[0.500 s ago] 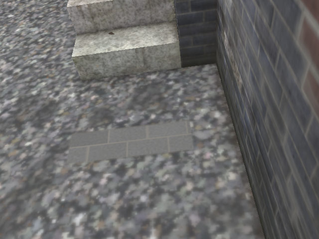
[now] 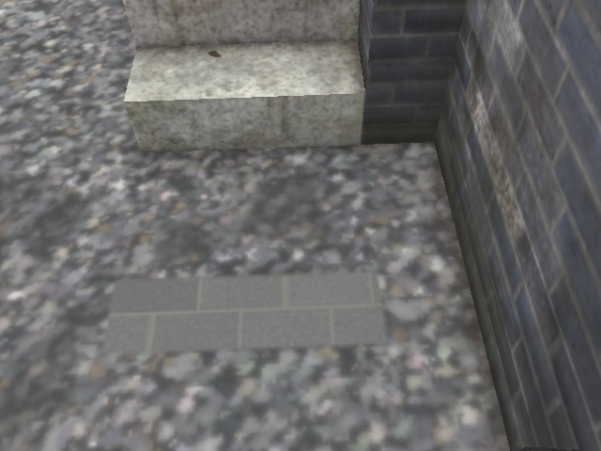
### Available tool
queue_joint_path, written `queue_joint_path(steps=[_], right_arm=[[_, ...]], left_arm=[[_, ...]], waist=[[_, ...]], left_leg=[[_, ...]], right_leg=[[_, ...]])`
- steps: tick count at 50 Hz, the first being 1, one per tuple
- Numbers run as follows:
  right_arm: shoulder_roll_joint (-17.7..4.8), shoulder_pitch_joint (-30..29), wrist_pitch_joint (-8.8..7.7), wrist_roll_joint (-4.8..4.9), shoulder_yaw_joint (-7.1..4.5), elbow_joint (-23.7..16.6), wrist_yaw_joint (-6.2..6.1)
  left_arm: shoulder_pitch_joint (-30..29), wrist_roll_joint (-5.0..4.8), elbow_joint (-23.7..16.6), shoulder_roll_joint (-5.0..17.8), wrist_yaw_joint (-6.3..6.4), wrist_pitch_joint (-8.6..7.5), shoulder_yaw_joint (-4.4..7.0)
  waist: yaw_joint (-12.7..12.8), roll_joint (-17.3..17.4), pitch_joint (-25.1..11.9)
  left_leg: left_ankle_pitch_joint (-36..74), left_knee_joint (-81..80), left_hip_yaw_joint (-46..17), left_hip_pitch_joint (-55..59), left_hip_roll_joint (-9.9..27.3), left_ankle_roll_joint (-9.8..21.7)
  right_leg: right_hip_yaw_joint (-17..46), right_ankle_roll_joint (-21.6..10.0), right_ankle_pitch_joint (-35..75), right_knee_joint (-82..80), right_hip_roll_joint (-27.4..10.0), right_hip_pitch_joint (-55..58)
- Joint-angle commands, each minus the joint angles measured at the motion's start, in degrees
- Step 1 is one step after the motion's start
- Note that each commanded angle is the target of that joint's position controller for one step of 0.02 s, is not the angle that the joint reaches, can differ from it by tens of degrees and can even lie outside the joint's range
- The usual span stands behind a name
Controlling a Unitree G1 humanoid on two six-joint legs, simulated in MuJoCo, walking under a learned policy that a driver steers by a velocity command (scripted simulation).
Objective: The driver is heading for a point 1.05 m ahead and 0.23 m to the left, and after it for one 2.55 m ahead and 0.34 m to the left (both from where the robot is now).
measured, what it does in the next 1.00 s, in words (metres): walks ahead: right foot, then left foot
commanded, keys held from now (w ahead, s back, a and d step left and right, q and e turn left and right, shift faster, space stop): w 1.00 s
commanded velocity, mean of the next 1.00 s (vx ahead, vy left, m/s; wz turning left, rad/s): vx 0.50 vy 0.00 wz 0.00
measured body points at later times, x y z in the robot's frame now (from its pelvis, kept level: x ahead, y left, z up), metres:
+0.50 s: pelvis +0.29 +0.04 +0.02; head +0.33 +0.03 +0.47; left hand +0.44 +0.31 -0.09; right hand +0.31 -0.23 -0.13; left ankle +0.13 +0.15 -0.62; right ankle +0.38 -0.04 -0.71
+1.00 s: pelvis +0.58 +0.17 +0.02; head +0.62 +0.20 +0.47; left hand +0.63 +0.46 -0.12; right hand +0.70 -0.09 -0.09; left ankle +0.66 +0.27 -0.71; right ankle +0.45 +0.01 -0.61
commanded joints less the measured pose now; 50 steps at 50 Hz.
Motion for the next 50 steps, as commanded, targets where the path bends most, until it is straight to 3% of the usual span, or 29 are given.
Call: queue_joint_path(steps=[1,2,3,6,9,10,12,13,15,18,20,21,22,23,24,25,27,30,33,35,40,43,44,45,46,47,48,49,50], right_arm=[[-6.1,22.0,-1.28,-0.10,-1.40,6.4,0.51],[-4.9,16.2,-1.81,-0.16,-0.94,5.9,0.78],[-4.1,12.4,-2.49,0.08,-0.90,5.8,0.77],[-4.5,12.1,-3.46,0.56,-0.73,8.9,-0.04],[-7.1,12.3,-4.03,0.56,-1.20,9.7,-1.18],[-8.0,13.3,-3.92,-0.17,-1.20,9.1,-1.06],[-9.3,15.1,-3.98,0.15,-1.47,9.1,-0.93],[-9.2,17.6,-4.71,0.66,-1.36,9.7,-0.82],[-10.1,20.1,-4.92,1.00,-1.45,10.4,-0.53],[-12.1,20.8,-3.43,0.04,-1.76,9.8,-0.05],[-12.5,19.3,-2.01,-1.02,-1.67,8.8,0.42],[-11.7,16.8,-1.78,-1.21,-1.18,7.4,0.46],[-6.4,23.0,-2.64,-0.53,0.25,6.6,0.79],[-5.1,23.3,-3.97,1.30,0.84,7.0,0.76],[-8.3,21.4,-5.11,3.72,0.60,6.2,0.44],[-9.9,17.4,-5.51,3.98,0.60,5.3,0.06],[-10.5,13.3,-4.38,1.63,-0.22,4.9,-0.85],[-6.5,11.8,-2.45,0.98,0.27,4.1,-0.94],[-4.7,5.5,-1.76,-0.09,1.11,1.7,-0.42],[-4.5,2.6,-2.08,0.20,1.51,1.2,0.22],[-7.5,-3.1,-3.40,0.03,1.74,-0.9,1.78],[-10.4,2.9,-3.80,-0.60,0.42,0.0,2.12],[-12.8,13.3,-3.51,-0.93,-1.06,3.7,1.75],[-12.6,22.4,-3.95,-7.29,-0.10,6.7,1.71],[-24.2,28.1,-3.76,-6.99,-2.81,7.4,1.50],[-21.1,24.3,-3.26,-4.41,-2.67,6.4,1.36],[-17.4,17.5,-3.52,-4.10,-1.84,4.9,1.19],[-13.4,11.9,-4.18,-3.88,-0.63,3.8,1.08],[-11.4,10.8,-4.78,-3.52,0.23,3.6,0.86]], left_arm=[[-3.0,-0.02,-6.3,6.6,0.22,-2.41,1.19],[-4.2,1.81,-5.9,6.1,0.96,-1.08,1.37],[-4.7,2.44,-6.4,3.7,0.78,0.41,0.75],[-6.9,1.78,-9.1,4.4,0.62,2.54,0.83],[-15.6,3.32,-12.6,6.2,-0.24,2.00,0.53],[-17.4,3.44,-12.6,5.5,-0.44,1.88,-0.11],[-23.0,2.89,-13.4,5.3,-0.97,1.62,-1.25],[-26.5,1.98,-14.2,6.7,-1.79,1.47,-1.29],[-30.7,1.64,-15.5,8.0,-2.56,1.08,-1.75],[-29.6,2.41,-15.4,9.7,-2.48,0.51,-1.71],[-19.2,2.31,-12.9,13.5,-2.06,0.54,0.05],[-8.8,2.57,-10.2,16.0,-1.78,0.81,1.14],[-0.1,4.51,-8.8,22.0,-1.78,1.21,2.77],[-1.1,4.66,-7.4,18.3,-2.51,0.76,1.72],[-6.5,2.68,-8.9,16.0,-2.74,0.26,1.32],[-12.3,2.43,-10.7,13.8,-2.83,-0.05,0.71],[-18.4,3.28,-11.8,11.4,-2.91,-0.75,-0.01],[-15.0,3.15,-10.1,12.6,-2.38,-0.14,-0.07],[-12.1,2.40,-9.6,14.6,-1.05,0.65,0.44],[-12.5,2.14,-10.2,16.3,-1.24,0.57,0.99],[-10.6,0.45,-10.0,18.6,-2.00,0.92,2.17],[-11.7,-0.04,-10.1,18.5,-1.69,2.06,2.69],[-12.1,0.58,-10.2,17.1,-1.83,2.48,2.16],[-7.6,5.35,-11.0,10.8,-2.95,3.54,0.71],[1.4,3.92,-12.3,1.6,-3.28,3.60,-1.21],[-0.6,3.95,-11.6,8.5,-2.86,3.48,-0.22],[-7.9,3.08,-13.2,11.2,-2.90,3.28,0.64],[-11.2,2.22,-13.3,12.3,-2.93,3.06,0.66],[-12.3,2.47,-13.1,11.8,-2.98,3.46,0.60]], waist=[[-7.8,10.7,-11.6],[-5.0,6.0,-8.4],[-2.6,6.7,-7.3],[-0.1,6.6,-1.4],[-0.5,3.8,1.5],[-1.0,2.8,1.9],[-2.9,2.7,3.5],[-4.2,2.5,4.7],[-5.6,2.0,6.2],[-4.5,2.5,2.8],[1.2,4.3,-5.6],[6.2,4.1,-11.5],[4.9,-8.7,-20.9],[3.4,-12.5,-22.8],[2.9,-10.5,-14.3],[1.7,-6.2,-7.9],[-1.6,0.5,-2.0],[-2.5,-1.4,-0.1],[-1.4,-4.5,1.1],[-1.0,-4.9,0.8],[-1.0,-8.4,2.1],[-6.0,-5.4,0.2],[-10.0,-2.9,-4.6],[-10.5,4.7,-8.5],[-6.6,29.8,-17.0],[-6.8,20.6,-18.0],[-5.0,11.7,-10.1],[-3.5,6.1,-6.9],[-2.6,7.2,-6.5]], left_leg=[[20.5,-21.0,-28.8,39.2,18.2,14.2],[22.9,-21.7,-22.8,29.8,16.0,12.5],[22.8,-24.2,-19.6,23.2,15.0,11.3],[16.0,-31.0,-14.4,13.6,11.8,11.3],[18.4,-33.1,-10.6,12.0,9.7,12.0],[18.0,-33.4,-10.1,12.3,9.7,12.0],[15.3,-34.3,-9.1,13.1,9.0,11.7],[13.5,-35.6,-9.9,15.4,9.6,11.8],[15.5,-35.2,-10.7,21.8,11.3,11.5],[32.5,-28.0,-9.6,31.7,11.9,9.9],[50.1,-12.8,-7.2,34.0,9.4,7.9],[45.7,1.1,-5.7,26.5,6.7,5.5],[20.6,26.0,-5.0,8.0,-1.9,1.1],[-15.2,35.8,-13.5,-3.3,-5.6,1.6],[-14.4,40.6,-15.8,-11.0,-2.4,2.1],[-9.6,39.1,-14.5,-12.6,0.6,2.3],[-1.2,30.3,-12.0,-8.7,5.4,1.1],[1.6,21.7,-9.3,-7.2,7.1,-1.4],[12.3,8.8,-7.0,-7.5,7.7,-3.7],[18.9,0.4,-4.8,-2.8,6.2,-4.0],[17.9,-7.5,-5.8,0.9,5.5,-2.3],[10.0,-9.1,-5.1,8.0,4.4,0.2],[8.5,-8.6,-3.2,16.8,2.2,1.5],[-3.4,-14.7,-10.9,25.9,7.3,2.3],[-3.9,-24.1,-38.5,43.3,22.9,9.2],[-13.6,-29.8,-47.8,41.5,22.0,9.7],[-9.0,-27.9,-38.6,35.1,19.8,7.8],[2.3,-26.9,-30.3,27.8,17.3,6.4],[12.4,-26.5,-25.2,25.0,15.8,6.1]], right_leg=[[-0.2,-2.6,3.7,28.2,2.8,-40.2],[-1.1,-2.5,8.6,24.1,0.6,-35.7],[-0.8,-3.3,10.3,20.3,-1.1,-30.9],[-1.9,-3.3,12.2,8.2,-1.6,-25.4],[-4.4,-1.2,21.6,-5.2,0.1,-25.7],[-4.7,-1.0,24.5,-10.6,1.0,-24.6],[-6.3,-0.8,29.2,-19.4,3.0,-22.5],[-6.7,-0.9,30.7,-22.3,3.5,-23.3],[-6.9,-1.7,29.9,-26.8,3.9,-25.8],[-8.4,-3.9,24.3,-31.5,6.1,-22.8],[-11.3,-6.6,23.4,-34.3,9.9,-10.0],[-6.3,-9.0,27.1,-34.1,6.2,3.7],[22.0,-18.9,16.4,-37.9,-9.0,22.1],[40.0,-22.3,9.8,-47.7,-15.0,25.5],[35.8,-20.0,2.2,-49.5,-14.6,21.4],[27.2,-17.4,6.5,-50.2,-12.3,15.2],[15.0,-14.0,21.0,-52.0,-8.0,3.1],[7.9,-13.9,27.1,-55.2,-6.1,-1.6],[2.0,-12.7,27.8,-56.8,-4.1,-2.7],[-1.7,-11.1,27.5,-55.9,-2.2,-4.7],[-1.2,-9.5,21.6,-52.7,-6.3,-0.7],[-2.1,-7.1,30.3,-45.5,-7.6,2.0],[-4.5,-5.7,36.0,-34.8,-4.5,1.6],[-10.1,-4.3,27.5,-13.0,1.8,-4.7],[-9.6,-2.8,-3.6,8.0,13.0,-24.5],[-0.5,-5.3,-0.6,14.5,11.8,-30.0],[-0.5,-6.7,6.5,14.5,8.1,-32.3],[-1.0,-6.8,13.6,9.2,5.4,-28.0],[-1.1,-6.5,15.0,5.6,4.0,-24.5]])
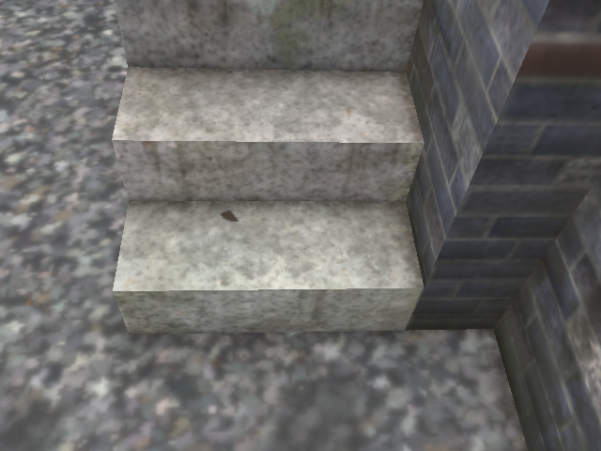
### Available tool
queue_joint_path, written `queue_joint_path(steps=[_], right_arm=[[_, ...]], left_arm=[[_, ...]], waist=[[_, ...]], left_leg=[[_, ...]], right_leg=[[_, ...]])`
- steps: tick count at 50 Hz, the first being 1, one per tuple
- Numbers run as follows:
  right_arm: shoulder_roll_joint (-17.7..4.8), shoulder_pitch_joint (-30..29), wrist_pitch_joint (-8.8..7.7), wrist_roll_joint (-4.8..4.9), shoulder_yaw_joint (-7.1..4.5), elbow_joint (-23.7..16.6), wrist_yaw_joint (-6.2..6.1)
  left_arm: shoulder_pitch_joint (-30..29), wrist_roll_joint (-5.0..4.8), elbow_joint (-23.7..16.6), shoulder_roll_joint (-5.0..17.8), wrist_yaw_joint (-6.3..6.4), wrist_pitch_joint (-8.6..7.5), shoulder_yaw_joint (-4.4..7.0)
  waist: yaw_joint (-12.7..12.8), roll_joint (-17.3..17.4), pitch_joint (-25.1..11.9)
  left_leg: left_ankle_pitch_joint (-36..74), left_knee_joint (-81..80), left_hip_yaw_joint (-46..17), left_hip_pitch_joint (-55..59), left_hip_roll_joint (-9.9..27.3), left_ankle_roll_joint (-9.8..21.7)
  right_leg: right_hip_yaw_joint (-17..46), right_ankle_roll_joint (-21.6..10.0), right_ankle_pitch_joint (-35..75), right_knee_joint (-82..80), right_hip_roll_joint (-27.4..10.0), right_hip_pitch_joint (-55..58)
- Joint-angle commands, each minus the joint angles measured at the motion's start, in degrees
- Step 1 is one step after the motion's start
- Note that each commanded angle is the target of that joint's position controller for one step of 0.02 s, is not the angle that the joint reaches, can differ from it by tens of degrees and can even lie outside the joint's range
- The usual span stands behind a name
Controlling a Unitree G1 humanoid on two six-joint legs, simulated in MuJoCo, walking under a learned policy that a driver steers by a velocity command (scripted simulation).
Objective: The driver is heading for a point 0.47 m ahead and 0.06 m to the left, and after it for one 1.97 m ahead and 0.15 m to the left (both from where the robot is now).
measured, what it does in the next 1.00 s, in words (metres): walks ahead: right foot, then left foot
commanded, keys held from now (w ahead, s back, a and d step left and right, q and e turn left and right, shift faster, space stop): w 1.00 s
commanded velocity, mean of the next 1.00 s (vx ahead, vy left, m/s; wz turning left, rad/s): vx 0.50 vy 0.00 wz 0.00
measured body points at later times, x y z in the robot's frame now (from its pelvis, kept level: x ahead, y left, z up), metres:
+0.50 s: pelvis +0.24 +0.01 +0.00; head +0.26 +0.00 +0.45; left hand +0.41 +0.26 -0.10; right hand +0.23 -0.25 -0.15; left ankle +0.11 +0.10 -0.68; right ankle +0.31 -0.07 -0.73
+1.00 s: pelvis +0.44 +0.07 +0.01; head +0.46 +0.09 +0.46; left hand +0.48 +0.31 -0.15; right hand +0.54 -0.18 -0.12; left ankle +0.48 +0.16 -0.73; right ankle +0.36 -0.05 -0.63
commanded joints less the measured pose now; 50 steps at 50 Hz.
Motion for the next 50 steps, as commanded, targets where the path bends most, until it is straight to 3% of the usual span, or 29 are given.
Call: queue_joint_path(steps=[1,4,7,12,16,17,19,21,22,23,24,25,26,27,28,30,34,37,38,39,41,43,44,45,46,47,48,49,50], right_arm=[[-7.5,3.4,-1.29,0.63,-1.32,-1.5,-0.69],[-6.8,8.5,-2.14,1.69,-0.71,0.9,-0.44],[-7.3,11.8,-1.34,2.46,-0.58,3.1,-1.05],[-7.5,14.3,-0.63,2.22,-0.39,5.6,-1.74],[-7.4,16.7,-0.50,1.88,-0.36,7.9,-2.21],[-7.8,14.6,-0.08,2.55,-0.40,7.5,-2.80],[-8.7,13.2,0.00,2.02,-0.42,7.6,-2.80],[-9.0,11.8,0.02,2.34,-0.35,7.8,-2.86],[-7.7,10.3,-0.24,2.55,0.24,6.9,-2.86],[-2.4,12.0,-0.73,4.20,1.85,4.4,-2.37],[-5.5,13.3,-0.69,2.87,1.08,6.2,-2.69],[-7.2,11.8,-0.36,1.76,0.70,6.7,-2.35],[-6.1,9.6,-0.41,1.63,1.06,6.5,-1.92],[-5.1,7.2,0.28,1.19,1.20,5.9,-1.78],[-4.2,5.8,1.00,0.52,1.41,5.5,-1.45],[-2.5,5.3,1.52,0.12,1.91,5.4,-0.61],[-1.3,-3.3,1.49,0.05,2.61,2.3,-0.05],[-1.2,-8.4,1.14,0.34,2.82,0.3,-0.62],[-1.0,-4.9,1.50,0.67,2.87,1.4,-1.25],[-1.4,-5.8,1.93,0.20,2.76,0.7,-1.92],[-2.1,-5.1,1.47,0.30,2.27,0.9,-2.27],[-3.0,0.9,0.09,-0.09,1.59,3.3,-2.88],[-6.1,8.9,-0.66,-0.56,0.55,5.3,-2.95],[-13.8,14.3,-0.03,-0.27,-1.86,6.7,-3.09],[-13.3,16.1,0.62,1.87,-2.55,7.8,-3.30],[-9.9,12.6,0.52,2.11,-1.68,6.2,-3.12],[-6.6,9.8,0.37,1.92,-0.94,5.7,-2.50],[-5.2,7.7,0.24,2.00,-0.49,5.3,-2.46],[-4.6,6.2,-0.03,2.30,-0.23,4.9,-2.43]], left_arm=[[3.1,0.98,-2.2,4.2,-0.60,0.40,0.61],[0.3,1.14,-2.3,3.1,-1.58,1.85,0.63],[-5.5,1.12,-3.2,1.6,-2.16,2.08,0.06],[-15.2,0.52,-5.4,0.1,-2.27,1.45,-1.01],[-19.3,0.33,-6.6,-0.3,-1.60,0.39,-1.50],[-19.3,1.03,-7.0,0.5,-1.09,-0.07,-1.41],[-16.7,0.88,-6.4,0.5,-0.45,-0.86,-1.27],[-4.6,1.30,-2.6,1.4,0.95,-1.80,-0.59],[4.2,2.23,-0.4,4.3,1.75,-2.18,0.31],[10.8,3.31,0.0,11.0,2.19,-2.08,1.97],[7.2,1.98,1.4,9.9,1.72,-1.55,1.92],[0.8,0.66,-0.4,6.1,1.06,-1.28,1.06],[-2.5,0.22,-1.1,2.9,0.61,-1.33,0.21],[-2.4,0.07,-1.0,0.7,0.53,-1.84,-0.30],[-1.9,0.40,-0.2,-0.4,0.73,-2.52,-0.67],[0.3,0.12,1.2,0.7,0.60,-3.43,-0.37],[2.5,-0.80,2.2,1.4,0.30,-4.14,0.06],[3.8,-0.52,2.5,2.0,0.31,-4.10,0.34],[5.5,-0.10,3.0,1.1,0.36,-3.88,0.34],[5.2,-0.74,3.3,0.6,0.38,-4.40,0.36],[3.2,-0.75,2.4,-0.5,1.71,-3.97,-0.25],[4.9,-0.72,2.7,-1.4,1.92,-3.15,-0.93],[5.0,-0.30,1.6,-1.0,2.09,-2.71,-1.05],[10.1,-1.02,0.1,-6.8,2.04,-2.52,-2.59],[7.8,0.43,0.3,-3.7,2.87,-1.30,-2.03],[6.5,1.31,0.9,-3.0,2.95,-0.38,-1.53],[5.9,1.21,2.0,-3.5,2.30,0.06,-1.31],[5.0,0.90,2.0,-3.5,1.89,0.43,-1.09],[5.1,1.50,2.1,-3.5,1.52,0.95,-0.77]], waist=[[0.1,10.0,-8.2],[-0.3,8.9,-7.2],[-0.9,8.1,-3.8],[-3.2,7.1,0.1],[-4.2,5.9,1.2],[-3.1,6.5,0.6],[-1.7,6.7,-1.6],[3.2,5.7,-7.6],[7.1,3.4,-12.2],[7.1,-7.8,-17.1],[3.3,-7.6,-13.5],[0.5,-2.5,-7.9],[-0.1,-0.2,-5.4],[-1.0,0.5,-2.1],[-1.4,-0.7,-1.3],[-2.0,-1.6,-3.3],[-0.8,-3.3,-2.7],[0.1,-4.0,-2.7],[-0.7,-6.2,-5.1],[-1.8,-4.9,-4.9],[-2.5,-4.2,-4.5],[-4.1,0.4,-7.5],[-6.1,2.1,-11.2],[-4.6,17.3,-14.8],[-6.0,16.2,-14.7],[-3.7,10.4,-9.7],[-2.6,7.1,-7.0],[-1.1,7.7,-5.6],[0.4,7.7,-5.4]], left_leg=[[10.7,-17.6,-18.2,17.3,14.2,6.6],[19.3,-19.1,-12.9,18.6,13.1,7.7],[16.4,-22.2,-11.3,19.2,13.1,9.1],[9.0,-25.3,-8.4,20.1,11.9,9.7],[19.5,-22.8,-6.4,23.3,12.0,9.7],[22.6,-21.3,-6.0,22.2,11.3,8.8],[35.2,-16.4,-5.9,22.3,11.6,8.7],[44.4,-2.6,-3.5,22.1,9.0,7.4],[35.1,8.0,-2.6,14.4,7.0,6.3],[11.4,27.4,1.7,-2.6,-0.7,3.5],[-17.0,35.0,-0.9,-11.2,-4.0,3.8],[-14.2,35.1,-3.9,-11.2,1.2,4.2],[-10.9,32.5,-3.8,-9.6,3.1,3.7],[-9.3,28.0,-3.4,-8.5,4.5,2.8],[-7.5,26.1,-2.8,-7.1,4.3,2.3],[-4.5,23.3,-1.0,-5.9,4.3,1.4],[2.7,10.6,1.8,-4.5,4.5,-0.6],[6.4,3.2,2.8,0.0,3.4,-1.9],[5.0,5.1,3.2,3.4,3.2,-1.7],[6.5,5.5,1.5,4.8,4.0,-1.0],[2.3,1.6,2.1,5.0,3.2,0.0],[1.4,-6.3,3.2,13.1,1.0,1.7],[7.8,-7.5,-1.8,22.1,6.1,3.0],[21.7,-8.8,-18.0,35.3,19.0,10.6],[20.6,-14.9,-25.6,31.7,23.3,15.0],[14.9,-15.1,-22.1,25.9,21.3,14.8],[10.0,-15.6,-18.5,21.5,18.8,13.4],[10.6,-16.7,-15.9,17.9,17.5,12.1],[12.1,-17.3,-13.1,14.8,15.9,11.1]], right_leg=[[1.4,-1.8,6.1,0.2,-3.3,-10.8],[-0.8,-1.0,7.2,-4.4,-1.7,-10.3],[-2.0,0.4,12.4,-10.8,-2.1,-14.5],[-4.1,1.6,19.2,-26.4,-1.6,-14.6],[-5.7,0.7,18.9,-33.0,-0.5,-12.7],[-5.9,-0.3,18.2,-35.1,0.1,-10.7],[-7.8,-2.0,14.4,-37.0,2.5,-4.0],[-8.1,-4.0,15.5,-43.3,3.8,8.7],[-1.8,-6.2,13.2,-44.1,-2.2,20.3],[20.6,-13.5,10.0,-47.8,-18.5,33.7],[32.7,-15.8,10.3,-54.6,-22.8,28.9],[23.8,-14.1,6.7,-54.7,-20.1,21.9],[17.9,-12.6,8.7,-56.8,-17.2,16.7],[13.1,-10.7,13.1,-59.1,-15.0,13.0],[9.8,-10.1,19.7,-59.4,-13.4,11.7],[4.7,-9.8,28.6,-58.4,-11.3,12.0],[0.2,-8.5,26.7,-58.8,-9.1,9.4],[-1.4,-6.6,29.0,-57.1,-8.3,6.8],[-1.7,-6.8,27.1,-55.2,-9.1,6.4],[-0.4,-6.3,28.5,-54.4,-10.7,4.4],[0.2,-5.5,30.4,-51.0,-11.0,7.4],[-1.7,-3.9,38.9,-37.9,-7.2,9.1],[-3.5,-2.6,28.9,-28.0,-3.9,4.4],[-9.7,0.6,6.5,-12.1,3.2,-12.4],[-7.1,0.3,-9.6,-1.3,3.0,-16.6],[-4.1,-0.2,-8.1,4.6,0.3,-17.8],[-3.2,0.0,-4.4,8.7,-0.8,-18.4],[-2.9,-0.1,-0.8,11.1,-1.4,-18.5],[-3.0,0.0,2.4,12.6,-1.3,-17.1]])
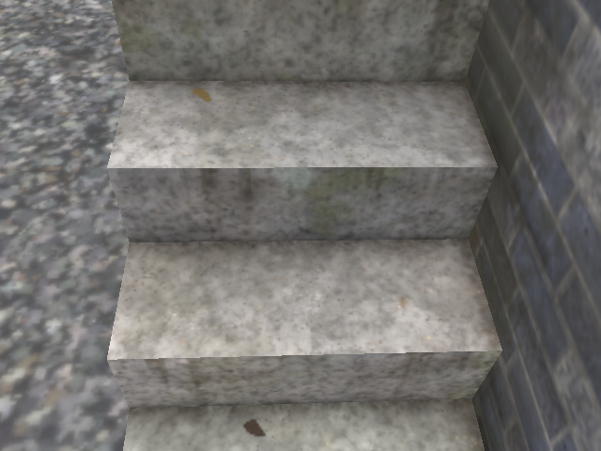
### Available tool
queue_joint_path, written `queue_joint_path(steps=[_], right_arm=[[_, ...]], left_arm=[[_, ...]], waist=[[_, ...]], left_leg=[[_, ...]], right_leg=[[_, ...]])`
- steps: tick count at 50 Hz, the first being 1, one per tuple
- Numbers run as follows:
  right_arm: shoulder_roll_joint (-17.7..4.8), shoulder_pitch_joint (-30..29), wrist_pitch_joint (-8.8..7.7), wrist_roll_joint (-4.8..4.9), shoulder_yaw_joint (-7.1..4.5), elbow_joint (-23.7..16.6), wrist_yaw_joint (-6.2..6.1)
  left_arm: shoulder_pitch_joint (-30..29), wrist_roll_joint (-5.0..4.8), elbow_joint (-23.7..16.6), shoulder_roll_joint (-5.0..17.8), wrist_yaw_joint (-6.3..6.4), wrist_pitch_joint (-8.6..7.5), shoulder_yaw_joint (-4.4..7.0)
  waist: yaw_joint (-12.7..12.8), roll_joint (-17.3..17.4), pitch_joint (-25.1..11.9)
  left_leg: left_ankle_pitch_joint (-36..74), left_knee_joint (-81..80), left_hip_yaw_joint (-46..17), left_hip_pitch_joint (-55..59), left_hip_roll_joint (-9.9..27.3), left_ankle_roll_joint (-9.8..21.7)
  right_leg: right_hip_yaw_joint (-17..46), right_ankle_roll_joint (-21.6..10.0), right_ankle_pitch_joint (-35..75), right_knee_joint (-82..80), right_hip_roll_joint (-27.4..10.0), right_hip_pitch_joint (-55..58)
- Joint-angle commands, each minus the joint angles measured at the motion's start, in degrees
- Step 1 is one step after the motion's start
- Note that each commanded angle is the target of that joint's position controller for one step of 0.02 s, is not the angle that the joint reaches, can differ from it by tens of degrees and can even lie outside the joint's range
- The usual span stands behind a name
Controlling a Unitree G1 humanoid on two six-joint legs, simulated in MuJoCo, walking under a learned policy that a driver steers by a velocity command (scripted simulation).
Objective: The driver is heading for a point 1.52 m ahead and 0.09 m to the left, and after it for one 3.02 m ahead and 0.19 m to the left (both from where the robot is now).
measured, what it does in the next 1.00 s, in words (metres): climbs: right foot, then left foot 0.19 m higher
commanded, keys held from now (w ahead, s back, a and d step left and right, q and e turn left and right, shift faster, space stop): w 1.00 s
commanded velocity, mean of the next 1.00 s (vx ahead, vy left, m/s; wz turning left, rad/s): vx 0.50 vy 0.00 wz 0.00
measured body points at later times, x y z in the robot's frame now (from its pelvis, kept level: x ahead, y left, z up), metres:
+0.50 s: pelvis +0.12 -0.02 +0.00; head +0.12 -0.04 +0.44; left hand +0.09 +0.20 -0.15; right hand +0.25 -0.24 -0.14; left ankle +0.05 +0.09 -0.49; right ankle +0.12 -0.11 -0.74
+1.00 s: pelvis +0.27 +0.06 +0.12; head +0.27 +0.06 +0.57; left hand +0.43 +0.30 +0.02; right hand +0.38 -0.17 -0.01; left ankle +0.31 +0.13 -0.55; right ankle +0.23 -0.10 -0.35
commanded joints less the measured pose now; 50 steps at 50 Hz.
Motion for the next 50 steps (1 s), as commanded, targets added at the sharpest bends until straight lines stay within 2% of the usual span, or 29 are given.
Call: queue_joint_path(steps=[1,7,9,10,12,15,17,18,19,20,21,23,25,28,32,33,35,36,38,39,40,41,42,43,44,45,47,49,50], right_arm=[[-7.1,5.3,-0.58,0.50,-1.56,-0.3,0.08],[-7.5,11.6,-1.40,0.63,-0.90,1.6,-1.12],[-7.6,11.6,-1.40,0.26,-0.65,1.1,-1.58],[-7.7,12.3,-1.30,-0.20,-0.79,1.5,-1.60],[-7.4,9.3,-1.08,-0.01,-0.59,0.5,-1.69],[-8.6,6.1,-1.02,0.64,-0.62,-0.5,-1.88],[-9.4,1.8,0.07,2.19,-1.37,-1.2,-0.86],[-7.3,-1.2,0.37,3.55,-1.06,-1.9,-0.28],[-2.0,-0.5,-0.04,3.14,0.16,-3.2,0.42],[4.6,12.7,0.76,2.51,0.92,0.2,0.07],[3.0,13.8,1.73,0.98,0.65,-0.3,-0.11],[1.3,-1.1,3.11,-1.56,0.17,-7.8,-1.17],[4.0,-10.6,3.53,-1.85,1.64,-15.4,-0.53],[5.5,-14.3,4.29,-0.29,2.65,-22.2,-0.94],[6.5,-21.5,4.75,0.27,3.65,-30.7,-1.84],[7.9,-23.7,4.92,-0.69,4.72,-33.8,-1.39],[8.0,-25.4,5.47,-2.10,4.63,-36.5,-0.25],[10.1,-26.1,5.62,-1.83,5.93,-37.5,0.74],[12.6,-21.6,5.98,-1.13,6.23,-34.8,0.87],[10.4,-17.4,5.25,0.00,5.14,-31.3,1.08],[7.8,-9.5,5.08,1.69,3.52,-29.3,0.45],[5.3,0.8,4.93,1.18,2.59,-26.9,0.50],[1.9,4.3,4.17,0.59,1.26,-24.8,-0.19],[-2.4,7.9,4.75,-0.59,-0.35,-23.5,-0.99],[-7.8,8.1,6.42,-1.56,-2.78,-21.4,-1.64],[-9.2,3.9,6.51,-0.72,-3.64,-20.6,-1.17],[-2.9,0.6,5.47,-0.98,-1.71,-13.7,-0.46],[3.4,3.5,3.97,-1.52,0.23,-7.7,0.76],[4.7,5.4,3.14,-1.50,0.61,-6.0,0.58]], left_arm=[[5.1,1.08,-0.2,3.5,-0.53,1.42,1.38],[-2.0,2.06,-3.4,1.7,-0.11,3.56,1.71],[-3.6,2.01,-4.2,1.9,-0.13,3.81,1.58],[-0.9,1.60,-3.2,0.2,0.35,4.22,1.19],[-2.3,1.54,-4.8,1.4,0.59,4.21,0.72],[-3.0,0.54,-6.6,2.3,1.86,3.35,0.38],[12.7,-0.34,-2.5,1.0,3.00,1.04,0.25],[18.9,-0.38,0.6,0.8,2.90,-0.10,0.29],[22.9,0.03,3.7,3.6,3.10,-0.69,0.75],[21.2,1.12,3.0,5.6,2.85,-1.02,0.26],[14.7,0.62,0.9,6.9,1.95,-0.61,0.97],[7.5,-0.20,0.1,4.9,1.07,0.03,1.05],[11.6,-0.27,3.6,1.6,1.81,-0.79,-0.35],[14.2,-1.13,6.4,3.3,2.11,-2.03,-0.20],[13.9,-0.91,6.4,4.2,2.70,-2.51,-0.49],[14.1,-1.54,7.2,3.9,3.29,-1.90,-0.65],[15.7,-1.14,6.8,5.3,4.35,-1.25,0.14],[15.1,-1.88,5.0,7.8,5.12,-0.89,1.26],[14.5,-0.80,3.3,6.4,5.07,0.82,1.79],[13.8,-0.75,0.1,7.3,3.97,0.70,1.46],[14.8,-0.03,-1.5,9.0,3.11,0.03,1.78],[10.1,-1.01,-3.2,12.0,1.67,-0.34,2.71],[6.2,-3.03,-6.7,13.1,-0.08,-1.28,3.04],[1.6,-2.44,-10.6,12.1,-1.59,-1.69,3.09],[-6.1,0.39,-13.0,8.4,-2.43,-0.75,3.41],[-7.6,2.88,-15.3,0.0,-1.46,-0.24,2.02],[-6.5,2.82,-18.6,-5.8,1.29,2.40,-0.08],[0.2,1.19,-16.8,-6.2,3.00,4.11,-0.69],[0.3,0.29,-16.2,-6.1,2.94,4.28,-0.72]], waist=[[0.7,6.2,-2.2],[-0.1,5.4,-1.0],[0.0,5.2,-0.4],[0.4,9.0,-2.2],[1.5,6.9,1.1],[2.5,7.0,0.1],[7.9,5.8,-7.7],[10.2,3.3,-5.4],[7.4,-9.3,-5.7],[0.0,-13.5,-8.0],[-2.3,-9.3,-6.4],[-1.9,-4.6,6.9],[-1.3,1.2,9.8],[-1.8,2.4,5.9],[-1.0,-2.7,6.0],[-2.0,-1.7,5.4],[0.1,-2.6,2.2],[0.9,-3.4,-1.6],[0.4,-5.1,-6.0],[-0.8,-2.6,-11.0],[-3.0,-8.1,-17.6],[-7.9,-13.2,-23.7],[-9.3,-8.6,-27.6],[-11.1,3.5,-25.8],[-12.7,19.2,-23.0],[-9.9,15.9,-19.2],[-1.5,6.4,1.0],[3.7,5.2,5.1],[3.1,5.4,5.9]], left_leg=[[15.9,-11.8,-14.3,6.6,15.1,8.8],[17.4,-11.8,-13.2,8.1,15.5,11.8],[16.4,-12.0,-12.4,8.0,15.3,11.6],[14.8,-11.6,-11.5,7.2,15.1,12.3],[10.7,-12.6,-10.7,4.2,14.1,11.2],[41.2,-6.2,-6.8,3.7,12.7,9.8],[59.2,12.7,-3.9,10.2,11.0,9.6],[47.3,25.1,-1.6,5.6,6.5,7.6],[0.6,44.2,0.1,-12.5,-0.8,2.5],[-12.6,65.8,-11.5,-16.1,-5.9,1.0],[-12.2,77.2,-11.3,-20.9,-4.6,0.5],[-17.1,97.3,-6.4,-42.3,-2.5,0.6],[-14.3,100.7,-10.5,-53.4,-1.3,1.5],[-18.3,104.8,-10.7,-60.0,-1.6,2.4],[-18.8,99.0,-5.5,-64.5,1.7,0.8],[-17.0,89.7,-3.5,-61.8,4.6,0.7],[-15.6,84.0,-0.8,-60.5,6.7,-0.4],[-20.4,72.5,1.0,-49.4,7.2,1.1],[-24.9,60.1,3.8,-34.6,4.9,3.4],[-27.7,54.4,9.9,-21.4,-1.4,3.8],[-27.6,52.5,10.2,-13.5,-5.5,4.6],[-23.5,41.5,6.9,-7.9,-5.9,6.3],[-22.3,38.2,-4.8,0.9,-1.9,8.5],[-33.2,19.6,-26.2,4.5,7.9,11.7],[-40.6,-0.5,-53.2,3.6,16.7,14.7],[-37.5,-6.0,-56.5,-0.6,19.4,11.9],[-35.2,0.3,-38.3,-14.1,16.2,5.5],[-26.2,2.0,-24.1,-15.9,11.6,1.3],[-19.9,0.3,-20.0,-14.3,11.4,1.2]], right_leg=[[1.1,-0.3,5.4,13.9,-1.1,-9.9],[0.5,1.0,9.2,16.4,-1.3,-18.8],[0.5,1.5,9.9,10.6,-1.7,-18.1],[-1.7,1.0,7.9,14.5,-0.4,-15.2],[-0.4,0.8,8.5,4.3,-2.7,-13.0],[-3.8,-0.5,6.4,-19.9,1.1,3.7],[-5.3,-2.1,19.5,-37.3,2.4,14.2],[-7.3,-1.0,32.2,-51.4,3.8,19.9],[9.8,-2.3,58.5,-50.3,-9.3,32.2],[23.4,-9.7,80.2,-47.4,-20.8,27.9],[23.2,-15.8,56.3,-50.3,-22.6,21.8],[20.9,-15.9,10.6,-57.7,-19.3,15.2],[15.9,-12.0,6.1,-57.2,-15.9,14.6],[11.4,-9.5,-0.3,-57.4,-14.4,16.4],[9.0,-9.9,-2.7,-62.3,-13.4,14.2],[7.7,-9.0,-2.2,-64.1,-11.5,12.7],[8.8,-10.6,6.6,-66.6,-11.6,19.4],[7.7,-12.1,16.7,-73.0,-12.8,19.4],[-1.1,-11.1,37.2,-70.2,-10.4,22.7],[-3.2,-11.4,73.5,-62.5,-10.3,21.3],[-1.6,-11.4,106.5,-52.3,-12.7,25.1],[-2.9,-9.7,118.1,-37.2,-14.7,29.1],[-2.9,-7.3,111.3,-25.6,-11.5,18.3],[-2.8,-5.6,80.9,-9.1,-5.8,4.8],[3.0,-4.4,24.9,20.1,5.0,-12.0],[16.1,-2.9,19.0,47.5,7.1,-21.4],[13.8,-3.4,15.5,54.6,4.2,-34.7],[13.4,-3.3,13.0,51.9,5.0,-36.3],[13.0,-3.2,14.4,51.9,5.7,-38.2]])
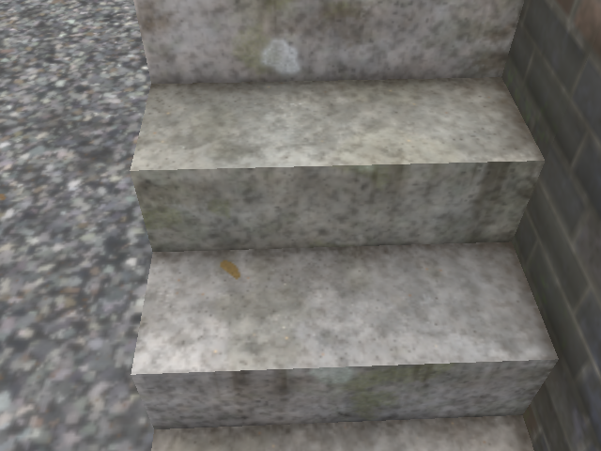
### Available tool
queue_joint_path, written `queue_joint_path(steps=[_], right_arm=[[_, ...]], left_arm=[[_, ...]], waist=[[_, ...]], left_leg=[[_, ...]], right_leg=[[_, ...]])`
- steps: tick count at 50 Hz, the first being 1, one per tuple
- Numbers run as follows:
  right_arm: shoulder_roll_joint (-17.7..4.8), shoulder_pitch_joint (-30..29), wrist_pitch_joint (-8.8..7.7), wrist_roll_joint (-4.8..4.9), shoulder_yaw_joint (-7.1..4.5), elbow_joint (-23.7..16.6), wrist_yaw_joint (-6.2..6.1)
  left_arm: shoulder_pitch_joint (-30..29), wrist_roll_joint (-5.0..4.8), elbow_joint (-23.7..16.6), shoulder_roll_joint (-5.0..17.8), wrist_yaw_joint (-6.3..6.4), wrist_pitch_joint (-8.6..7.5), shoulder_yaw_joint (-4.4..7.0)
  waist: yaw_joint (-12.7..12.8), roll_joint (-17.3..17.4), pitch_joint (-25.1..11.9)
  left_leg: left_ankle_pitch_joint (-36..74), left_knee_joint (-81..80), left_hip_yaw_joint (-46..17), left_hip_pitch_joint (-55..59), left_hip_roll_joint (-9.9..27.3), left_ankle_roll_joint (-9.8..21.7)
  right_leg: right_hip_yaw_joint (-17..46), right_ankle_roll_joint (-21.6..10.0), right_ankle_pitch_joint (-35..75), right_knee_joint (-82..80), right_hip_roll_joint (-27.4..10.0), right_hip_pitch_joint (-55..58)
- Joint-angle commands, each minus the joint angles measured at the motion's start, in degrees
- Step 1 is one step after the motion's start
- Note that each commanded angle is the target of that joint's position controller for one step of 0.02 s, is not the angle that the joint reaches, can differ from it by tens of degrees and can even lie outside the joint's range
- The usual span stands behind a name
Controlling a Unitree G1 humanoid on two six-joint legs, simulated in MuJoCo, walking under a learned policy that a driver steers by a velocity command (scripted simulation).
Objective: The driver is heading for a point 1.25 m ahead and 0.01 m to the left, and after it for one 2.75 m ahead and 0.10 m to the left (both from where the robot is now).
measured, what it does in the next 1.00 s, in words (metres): climbs: right foot 0.20 m higher, then left foot 0.19 m higher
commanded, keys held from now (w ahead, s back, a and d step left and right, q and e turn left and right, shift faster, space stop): w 1.00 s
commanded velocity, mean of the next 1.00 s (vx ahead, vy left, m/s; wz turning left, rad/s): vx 0.50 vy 0.00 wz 0.00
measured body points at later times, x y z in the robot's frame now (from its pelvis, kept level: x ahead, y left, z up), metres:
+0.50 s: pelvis +0.24 -0.02 +0.14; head +0.27 +0.01 +0.59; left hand +0.39 +0.18 +0.01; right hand +0.14 -0.24 +0.01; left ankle +0.10 +0.11 -0.47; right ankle +0.32 -0.10 -0.47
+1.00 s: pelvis +0.53 +0.04 +0.38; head +0.52 +0.04 +0.83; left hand +0.64 +0.30 +0.25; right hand +0.65 -0.18 +0.25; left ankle +0.57 +0.13 -0.27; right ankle +0.43 -0.09 -0.13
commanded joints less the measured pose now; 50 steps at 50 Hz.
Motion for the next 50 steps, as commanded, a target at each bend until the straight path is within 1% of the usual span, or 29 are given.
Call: queue_joint_path(steps=[1,5,8,13,16,18,19,20,21,22,23,24,25,27,28,30,32,34,35,37,38,40,41,42,43,45,46,47,50], right_arm=[[2.8,4.1,-3.31,0.15,0.95,3.7,0.71],[-2.4,12.3,-6.61,0.73,-0.07,7.7,1.39],[-4.2,18.1,-7.51,0.69,-0.50,11.4,2.10],[-3.4,22.3,-7.65,1.25,0.21,12.6,0.36],[-4.7,25.5,-6.61,2.26,-0.92,16.4,-2.15],[-4.8,25.5,-5.61,4.52,-1.06,17.5,-3.74],[-7.3,40.6,-5.08,-3.82,2.70,25.5,6.76],[-13.3,19.7,-7.10,4.45,-2.84,13.9,0.26],[-19.6,19.2,-7.80,8.64,-4.36,12.6,-0.32],[-15.7,18.6,-8.53,7.95,-4.28,10.3,1.35],[-5.5,19.9,-3.32,-3.10,-1.39,18.9,10.59],[-2.0,14.0,-1.58,-0.29,-1.99,16.1,11.93],[-0.7,8.6,-1.46,0.97,-2.10,14.5,9.16],[-0.4,10.3,-2.14,0.38,-1.13,11.5,5.57],[0.2,10.9,-0.82,1.17,-0.41,10.5,4.00],[1.1,6.5,1.28,1.76,0.26,6.1,2.57],[2.2,-2.9,0.67,2.61,1.58,1.3,1.33],[0.0,-11.2,0.36,1.77,3.04,-1.8,-0.05],[-3.2,-18.8,0.89,1.26,3.38,-5.3,-0.23],[-7.3,-34.4,1.74,1.64,2.98,-13.1,0.03],[-3.6,-35.1,2.98,1.83,4.85,-12.6,1.43],[-3.0,-27.7,2.81,1.62,4.90,-10.5,2.68],[-4.4,-24.2,3.00,0.55,4.77,-9.0,3.68],[5.6,-6.2,-0.69,-1.50,4.18,-2.1,3.07],[5.3,2.1,-2.76,0.11,4.49,-0.4,3.26],[-8.0,13.0,-2.21,-1.31,-0.50,3.2,0.54],[-9.6,12.0,-1.16,-0.56,-1.87,4.8,0.15],[-9.5,5.1,-1.76,1.33,-2.69,4.4,0.56],[-2.1,0.9,-6.29,2.18,-1.78,9.7,2.10]], left_arm=[[6.8,-0.69,-3.2,-5.8,0.88,0.63,-2.57],[5.2,-1.85,-0.7,-6.4,1.62,0.87,-2.32],[-3.8,-2.35,-4.2,-8.1,2.83,0.40,-3.20],[-15.0,-1.55,-8.3,-5.3,0.44,1.12,-3.43],[-18.6,-2.57,-11.0,-5.8,-0.01,3.17,-4.36],[-15.1,-7.04,-10.1,-6.1,0.79,3.35,-6.16],[-30.1,-2.00,-20.6,-7.0,-9.41,5.53,-7.90],[3.4,-4.03,-2.2,0.3,-2.83,2.86,-3.29],[17.5,-5.11,2.8,5.2,-1.35,1.98,-2.13],[23.5,-3.32,6.8,11.4,0.54,2.20,0.57],[25.5,4.89,6.3,6.3,-6.98,4.56,-2.05],[23.5,3.93,7.6,4.9,-8.27,2.31,-0.74],[15.1,1.23,9.1,0.8,-9.55,1.90,-1.52],[8.8,-0.45,15.3,-7.2,-10.03,-0.96,-4.05],[5.5,2.18,17.3,-11.0,-10.82,-1.77,-6.05],[-2.3,0.29,15.8,-7.6,-12.48,-5.18,-5.09],[0.1,1.04,18.1,-6.4,-11.95,-6.91,-4.51],[14.3,4.11,24.6,-8.2,-10.72,-7.24,-5.70],[17.4,6.69,25.5,-4.7,-12.09,-6.53,-5.48],[14.3,3.61,22.3,3.3,-13.57,-5.40,-2.69],[15.5,2.22,22.7,5.8,-14.35,-4.64,-2.24],[16.4,1.57,22.6,9.7,-14.36,-6.44,-1.70],[13.7,0.42,21.2,13.0,-13.81,-7.34,-0.39],[19.3,-7.12,19.5,12.0,-1.68,-6.74,1.69],[17.8,-8.42,18.5,13.3,0.99,-7.02,0.78],[9.4,-5.67,10.2,6.7,-1.74,-7.99,0.14],[4.1,-1.86,9.2,6.4,-2.78,-6.63,1.44],[2.8,1.47,5.6,-0.1,-2.74,-5.59,0.43],[0.3,1.39,-4.7,-6.3,0.25,-3.99,-2.30]], waist=[[4.0,3.0,8.9],[1.0,2.9,4.2],[-2.2,3.6,8.4],[-5.3,4.0,9.4],[-4.9,8.4,10.6],[-3.1,8.4,6.4],[4.2,15.7,-4.4],[7.5,9.0,-11.9],[12.1,13.2,-22.7],[12.8,1.1,-22.4],[21.2,-22.4,-12.4],[14.6,-15.0,0.5],[9.1,0.6,4.6],[2.1,9.3,0.1],[-1.8,9.3,-0.1],[-8.1,5.0,-0.8],[-8.7,-3.9,-0.2],[-4.5,-2.2,0.6],[-2.8,0.4,-3.2],[-1.2,-3.8,-5.0],[-0.9,-7.0,-4.9],[-5.9,-11.0,-7.5],[-8.1,-10.1,-9.3],[-5.7,-0.6,-10.8],[-11.8,-1.1,-15.1],[-13.9,13.9,-16.2],[-13.5,16.7,-14.6],[-9.2,10.2,-8.0],[0.9,2.2,5.5]], left_leg=[[6.5,-36.2,-20.9,4.2,10.7,-0.6],[15.3,-38.6,-18.0,12.8,12.1,3.3],[14.8,-41.3,-20.1,23.3,14.9,3.1],[13.8,-47.7,-15.4,23.4,11.9,1.4],[28.8,-53.0,-14.4,29.9,11.9,3.2],[79.9,-56.1,-5.9,23.3,11.3,3.2],[140.9,-52.5,-19.3,22.1,24.6,20.5],[136.0,-31.4,-3.1,37.6,18.1,6.2],[124.8,-19.9,-3.2,33.5,14.7,5.2],[103.5,-2.8,-8.5,15.8,6.5,2.2],[46.6,34.3,-29.3,-12.9,-8.0,9.8],[43.2,47.3,-34.6,-26.0,-8.0,10.1],[45.9,51.4,-30.2,-30.2,-5.8,10.4],[42.6,60.5,-30.2,-37.7,-5.8,10.8],[46.9,61.8,-30.5,-40.3,-4.0,10.9],[36.6,56.7,-20.6,-36.5,-0.1,9.9],[16.0,69.8,-13.0,-39.9,0.7,10.1],[11.7,68.1,-14.8,-52.6,1.7,12.6],[17.4,52.1,-12.4,-49.0,3.6,12.7],[7.2,32.3,-5.9,-32.4,5.1,9.1],[3.3,29.8,-3.6,-21.2,4.1,7.4],[6.5,28.4,-0.8,-16.5,-1.5,5.1],[5.2,16.9,1.7,-20.1,-3.4,4.0],[-9.7,16.1,8.2,-12.0,-4.8,6.9],[-3.3,5.8,3.1,0.7,-6.5,7.8],[-10.1,-18.5,-34.2,17.8,8.3,13.9],[-17.3,-34.2,-54.0,17.4,11.6,17.3],[-14.2,-35.8,-54.2,13.8,11.4,14.4],[-12.1,-35.3,-37.3,6.3,11.1,4.2]], right_leg=[[2.6,0.3,-1.4,4.5,0.1,-17.1],[-0.7,0.9,4.6,15.2,3.3,-23.3],[0.2,-1.2,-5.5,33.3,3.8,-40.4],[-10.3,-0.1,-5.9,12.5,-1.3,-36.0],[-15.3,-0.2,-14.0,2.2,-6.7,-34.9],[-21.6,-5.3,-25.3,-33.9,-4.0,-0.6],[-22.5,-1.1,-39.1,-30.2,6.2,-1.6],[-22.0,-6.9,-27.9,-34.5,1.6,15.3],[-13.6,-7.4,-27.1,-46.7,2.7,29.9],[15.4,-12.5,-38.6,-64.3,-7.9,40.1],[46.4,-24.7,-39.7,-84.0,-10.6,37.4],[46.4,-17.6,-50.6,-86.8,-13.5,29.2],[38.9,-17.9,-41.5,-83.8,-13.9,19.8],[33.1,-18.5,-32.9,-84.8,-13.9,21.7],[27.1,-14.1,-27.6,-86.5,-13.8,17.7],[5.3,-10.0,-12.0,-89.1,-11.3,10.6],[-2.5,-7.0,-14.2,-92.5,-9.6,10.4],[-0.1,-4.9,-15.6,-91.0,-9.9,20.4],[-2.4,-4.7,-12.9,-92.0,-8.7,21.4],[-4.5,-7.6,-3.3,-105.5,-10.9,13.3],[-3.2,-10.7,-2.8,-112.5,-14.4,7.7],[-4.7,-13.3,57.0,-105.5,-18.1,21.5],[-6.1,-12.2,78.1,-100.2,-18.9,37.4],[-13.3,-7.4,85.8,-88.6,-18.1,46.9],[-13.1,-7.4,93.1,-75.9,-19.0,43.3],[-14.0,-4.5,58.1,-47.5,-9.0,17.7],[-9.5,-3.6,10.2,-20.4,0.3,5.9],[1.3,-2.3,2.3,3.0,-0.2,-4.3],[5.0,-2.5,-2.9,17.6,0.7,-20.0]])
